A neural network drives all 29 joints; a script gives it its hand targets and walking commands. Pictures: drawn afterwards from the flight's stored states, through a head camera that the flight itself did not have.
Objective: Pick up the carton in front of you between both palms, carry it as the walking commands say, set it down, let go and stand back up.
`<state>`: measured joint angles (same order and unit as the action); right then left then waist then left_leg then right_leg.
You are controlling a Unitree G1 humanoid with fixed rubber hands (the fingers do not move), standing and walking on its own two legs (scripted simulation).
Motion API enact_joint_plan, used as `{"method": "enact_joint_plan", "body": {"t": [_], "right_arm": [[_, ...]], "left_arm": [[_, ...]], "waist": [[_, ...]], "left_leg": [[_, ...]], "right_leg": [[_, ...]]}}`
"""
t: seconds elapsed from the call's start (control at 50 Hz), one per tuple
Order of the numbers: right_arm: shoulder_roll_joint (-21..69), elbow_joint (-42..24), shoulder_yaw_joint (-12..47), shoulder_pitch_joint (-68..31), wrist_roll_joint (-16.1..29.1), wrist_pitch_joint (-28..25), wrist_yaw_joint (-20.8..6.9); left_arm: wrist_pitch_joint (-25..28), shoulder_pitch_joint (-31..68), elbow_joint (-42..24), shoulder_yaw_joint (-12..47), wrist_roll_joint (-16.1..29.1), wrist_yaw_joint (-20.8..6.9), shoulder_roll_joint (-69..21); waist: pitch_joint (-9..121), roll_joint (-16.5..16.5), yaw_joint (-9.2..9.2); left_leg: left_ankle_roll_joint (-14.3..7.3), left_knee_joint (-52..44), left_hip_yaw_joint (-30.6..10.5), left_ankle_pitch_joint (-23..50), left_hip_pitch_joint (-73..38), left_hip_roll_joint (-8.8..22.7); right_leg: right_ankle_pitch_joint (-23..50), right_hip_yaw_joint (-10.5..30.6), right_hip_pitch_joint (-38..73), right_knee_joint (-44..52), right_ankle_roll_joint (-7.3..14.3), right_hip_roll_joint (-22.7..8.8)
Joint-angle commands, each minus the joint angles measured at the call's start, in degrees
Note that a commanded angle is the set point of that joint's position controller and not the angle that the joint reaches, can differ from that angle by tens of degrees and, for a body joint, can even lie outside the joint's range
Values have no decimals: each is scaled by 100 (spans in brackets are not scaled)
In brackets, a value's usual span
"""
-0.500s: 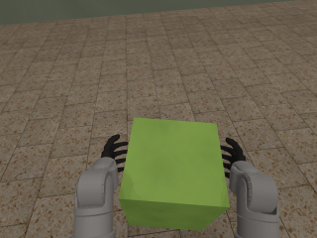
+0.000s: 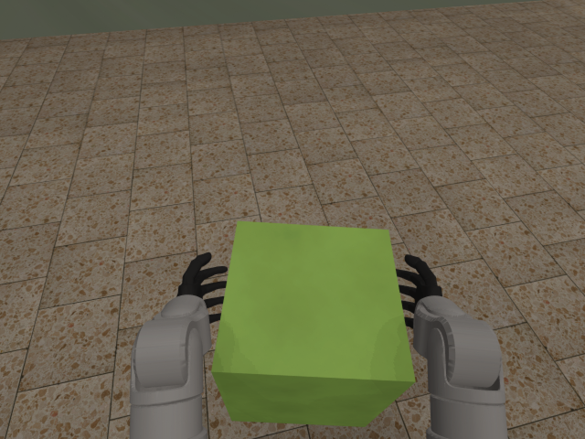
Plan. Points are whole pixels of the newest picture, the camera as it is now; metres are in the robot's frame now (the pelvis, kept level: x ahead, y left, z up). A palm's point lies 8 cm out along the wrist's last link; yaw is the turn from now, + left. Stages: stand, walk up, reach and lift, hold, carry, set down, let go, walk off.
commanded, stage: carry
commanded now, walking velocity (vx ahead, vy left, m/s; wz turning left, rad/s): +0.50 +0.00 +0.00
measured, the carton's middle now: (305, 330) +0.28 +0.00 -0.03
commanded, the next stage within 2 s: none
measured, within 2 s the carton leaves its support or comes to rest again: neither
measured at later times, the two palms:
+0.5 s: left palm (236, 138) +0.60 +0.12 +0.08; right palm (394, 137) +0.62 -0.17 +0.07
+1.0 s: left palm (235, 85) +0.82 +0.15 +0.07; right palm (364, 87) +0.83 -0.14 +0.06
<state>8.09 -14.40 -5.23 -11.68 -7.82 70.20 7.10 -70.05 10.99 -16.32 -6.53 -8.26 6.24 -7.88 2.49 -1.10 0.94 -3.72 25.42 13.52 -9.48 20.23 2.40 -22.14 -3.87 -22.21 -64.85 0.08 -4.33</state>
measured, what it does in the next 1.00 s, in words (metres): walks ahead: right foot, then left foot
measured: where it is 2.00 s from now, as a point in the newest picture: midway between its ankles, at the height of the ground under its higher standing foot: (299, 358)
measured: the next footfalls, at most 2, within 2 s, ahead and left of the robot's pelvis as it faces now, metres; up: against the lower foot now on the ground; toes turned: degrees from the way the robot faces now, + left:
right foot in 0.32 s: +0.41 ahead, -0.12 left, +0.00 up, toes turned -9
left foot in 0.72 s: +0.60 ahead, +0.10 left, +0.00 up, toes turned -18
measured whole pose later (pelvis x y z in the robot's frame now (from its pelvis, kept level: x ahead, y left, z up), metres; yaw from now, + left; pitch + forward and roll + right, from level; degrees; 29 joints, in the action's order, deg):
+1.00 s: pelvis +0.54 +0.00 +0.00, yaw +1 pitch +5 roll +1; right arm 8.1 -9.5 -5.9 -12.2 -9.8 64.8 6.6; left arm -65.1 12.3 -11.1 -5.8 -9.8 6.5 -8.2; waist 4.6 -1.5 -0.3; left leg -2.7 28.1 12.3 -12.3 20.1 1.9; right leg -22.2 -7.0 -8.2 -27.2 -2.3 -4.6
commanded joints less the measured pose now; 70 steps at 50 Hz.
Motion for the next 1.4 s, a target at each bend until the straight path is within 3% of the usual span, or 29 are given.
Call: {"method": "enact_joint_plan", "body": {"t": [0.0, 0.12, 0.22, 0.26, 0.3, 0.32, 0.34, 0.36, 0.4, 0.42, 0.46, 0.52, 0.58, 0.64, 0.68, 0.7, 0.72, 0.74, 0.76, 0.8, 0.84, 0.88, 0.9, 0.94, 1.04, 1.1, 1.2, 1.32, 1.38], "right_arm": [[5924, -807, 4022, -2772, 2728, -226, -1781], [5595, -1027, 4020, -2424, 2742, -259, -1820], [5167, -1026, 3886, -2261, 2549, -100, -1732], [5055, -963, 3863, -2289, 2490, -17, -1708], [4931, -910, 3862, -2373, 2473, 64, -1696], [4848, -888, 3856, -2470, 2474, 101, -1703], [4930, -1051, 3936, -2691, 2544, 170, -1699], [4956, -940, 3955, -2782, 2514, 166, -1718], [5342, -799, 4013, -2909, 2593, 68, -1741], [5502, -797, 4048, -2941, 2626, 6, -1740], [5695, -882, 4099, -2975, 2643, -92, -1695], [5748, -981, 4134, -2706, 2547, -173, -1575], [5604, -1173, 4172, -2625, 2515, -148, -1489], [5454, -1117, 4144, -2520, 2523, -28, -1537], [5417, -974, 4110, -2441, 2538, 42, -1622], [5362, -880, 4083, -2458, 2536, 74, -1672], [5262, -785, 4018, -2491, 2523, 99, -1715], [5282, -508, 3923, -2450, 2459, 76, -1752], [5389, -266, 3879, -2244, 2460, 22, -1773], [5646, -169, 3819, -2310, 2457, -81, -1797], [5837, -118, 3865, -2422, 2460, -203, -1809], [5929, -53, 3932, -2490, 2419, -384, -1838], [5972, -52, 3986, -2681, 2438, -477, -1863], [5931, 100, 3976, -2615, 2370, -673, -1876], [5754, 311, 3960, -2442, 2159, -1174, -1895], [5645, 422, 3901, -2367, 2023, -1465, -1904], [5389, 706, 3665, -2161, 1668, -1983, -1890], [4943, 1443, 2937, -2193, 1022, -2698, -1829], [4875, 1967, 2538, -2316, 733, -3075, -1809]], "left_arm": [[194, 2677, -455, 4253, 2672, -1632, -6025], [303, 2329, -679, 4298, 2504, -1479, -5867], [85, 2342, -789, 4235, 2575, -1507, -5419], [-20, 2363, -701, 4167, 2588, -1546, -5279], [-91, 2287, -500, 4064, 2570, -1582, -5201], [-125, 2237, -438, 4000, 2547, -1592, -5139], [-86, 2284, -180, 3919, 2468, -1616, -5095], [-71, 2288, -141, 3932, 2531, -1633, -5286], [-16, 2517, -282, 3961, 2616, -1652, -5593], [23, 2659, -388, 4017, 2652, -1655, -5721], [91, 2800, -559, 4027, 2715, -1670, -5852], [101, 2618, -731, 4020, 2767, -1702, -5759], [68, 2375, -788, 3951, 2694, -1703, -5545], [17, 2093, -616, 3886, 2521, -1686, -5428], [-8, 2111, -470, 3871, 2451, -1675, -5396], [-19, 2157, -393, 3876, 2426, -1670, -5388], [-34, 2185, -329, 3897, 2399, -1663, -5344], [-78, 2404, -364, 3992, 2450, -1651, -5315], [-98, 2485, -385, 4066, 2474, -1662, -5318], [-29, 2721, -280, 4206, 2570, -1698, -5554], [109, 2820, -151, 4287, 2615, -1728, -5817], [264, 2777, -4, 4342, 2583, -1765, -5995], [365, 2850, 94, 4324, 2532, -1786, -6051], [545, 2672, 324, 4260, 2445, -1832, -6035], [1102, 2237, 736, 4051, 2166, -1864, -5937], [1422, 2157, 829, 3936, 2018, -1850, -5821], [1978, 1970, 1085, 3664, 1690, -1825, -5475], [2707, 2157, 1689, 3034, 1098, -1764, -5021], [3083, 2363, 2192, 2685, 829, -1761, -4949]], "waist": [[2034, 668, -20], [1516, 889, -15], [1072, 1023, 16], [1058, 1043, -6], [1524, 698, -150], [1890, 98, -307], [2307, -1548, -284], [2106, -1573, -271], [2013, -550, -242], [1925, -157, -215], [1983, -429, -169], [2010, -699, -143], [1945, -960, -159], [1843, -971, -221], [1674, -621, -140], [1642, -418, -118], [1879, 99, -133], [2301, 840, -76], [2404, 1308, -16], [2386, 1126, -44], [2421, 1020, -93], [2419, 737, -97], [2323, 333, -81], [2257, 156, -88], [2340, 151, -111], [2216, 81, -124], [2037, -202, -130], [1958, 8, -139], [1912, -12, -133]], "left_leg": [[-358, -1247, -1881, 1147, -2561, 1602], [-393, -1485, -989, 1508, -2673, 1284], [-187, -1341, -548, 2155, -2740, 1141], [-61, -904, -399, 2817, -2770, 1125], [207, 675, 60, 3026, -2072, 768], [354, 2057, 72, 1675, -1183, 625], [604, 3703, -277, -111, 712, -121], [492, 4613, -926, -1766, 1596, -279], [277, 4832, -1315, -1510, 1729, 241], [279, 4347, -1320, -1202, 1576, 393], [332, 3409, -1109, -862, 1111, 384], [451, 2303, -763, -743, 918, 117], [491, 1131, -488, 20, 582, -60], [539, 283, -292, 901, 172, -114], [567, -775, -108, 1994, -661, -63], [544, -884, -273, 2525, -1318, 160], [390, -285, -915, 4641, -2215, 909], [-232, 247, -1502, 6168, -3203, 1558], [-586, 86, -1907, 6103, -3312, 1796], [-574, -155, -1821, 5356, -3136, 1645], [-126, -88, -1276, 4157, -2677, 1241], [64, 49, -952, 3176, -2241, 1001], [70, 226, -844, 3271, -2062, 884], [64, 479, -826, 3769, -1786, 802], [-24, 747, -824, 4712, -1845, 780], [24, 740, -794, 4270, -1615, 699], [201, 684, -581, 2941, -1052, 452], [159, 676, -676, 3433, -1366, 602], [178, 710, -669, 3078, -1246, 618]], "right_leg": [[510, 203, -1187, 472, 47, -285], [1310, -377, -1358, 2508, -140, -158], [2087, -762, -858, 3575, -9, 59], [2047, -915, -325, 3821, 90, 181], [1606, -1256, 1521, 4063, 132, 536], [987, -78, 2517, 4236, 207, -393], [410, 2710, 3821, 4825, 1119, -1842], [1424, 3277, 3838, 5234, 1323, -2072], [3983, 1829, 3412, 4731, 1116, -1836], [4385, 1272, 3088, 4771, 892, -1677], [4557, 516, 2820, 4881, 574, -1407], [5285, -128, 2803, 4822, 617, -1207], [5704, -634, 2763, 4679, 555, -989], [5128, -806, 2724, 4432, 415, -838], [4272, -963, 2321, 3859, 160, -665], [3680, -856, 1855, 3634, 7, -597], [2436, -774, 1231, 3163, -210, -418], [787, -405, 558, 2913, -343, -248], [-403, -307, 212, 2801, -352, -103], [-891, -77, 241, 3277, -277, -62], [300, -193, 941, 4389, -256, -88], [1384, -112, 1330, 4332, -265, -347], [2356, -63, 1397, 3976, -251, -475], [3152, -138, 1547, 3696, -261, -488], [3376, -199, 1422, 3537, -309, -349], [3648, -206, 1605, 3722, -300, -345], [4974, -175, 2039, 3590, -222, -557], [4100, -240, 1717, 3662, -232, -492], [4134, -236, 1783, 3685, -186, -541]]}}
